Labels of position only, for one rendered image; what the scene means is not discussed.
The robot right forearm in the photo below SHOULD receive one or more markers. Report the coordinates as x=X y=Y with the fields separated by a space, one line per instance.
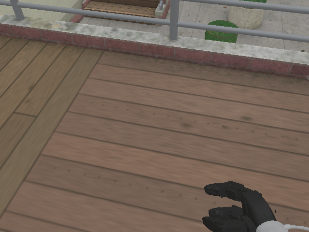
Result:
x=271 y=226

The robot right hand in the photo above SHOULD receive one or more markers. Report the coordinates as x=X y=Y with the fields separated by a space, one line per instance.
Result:
x=253 y=213

